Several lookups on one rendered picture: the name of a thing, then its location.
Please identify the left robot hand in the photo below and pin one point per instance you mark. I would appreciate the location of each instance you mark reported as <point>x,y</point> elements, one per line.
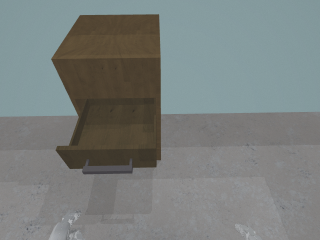
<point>62,230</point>

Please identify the drawer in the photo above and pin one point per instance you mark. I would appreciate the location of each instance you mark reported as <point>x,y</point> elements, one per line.
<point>111,131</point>

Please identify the right robot hand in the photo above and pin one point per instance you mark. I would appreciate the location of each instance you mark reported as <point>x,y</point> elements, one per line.
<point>247,232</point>

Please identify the cabinet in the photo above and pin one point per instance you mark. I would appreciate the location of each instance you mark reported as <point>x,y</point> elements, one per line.
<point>112,57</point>

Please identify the handle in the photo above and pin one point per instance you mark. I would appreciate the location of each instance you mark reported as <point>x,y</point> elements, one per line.
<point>108,169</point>

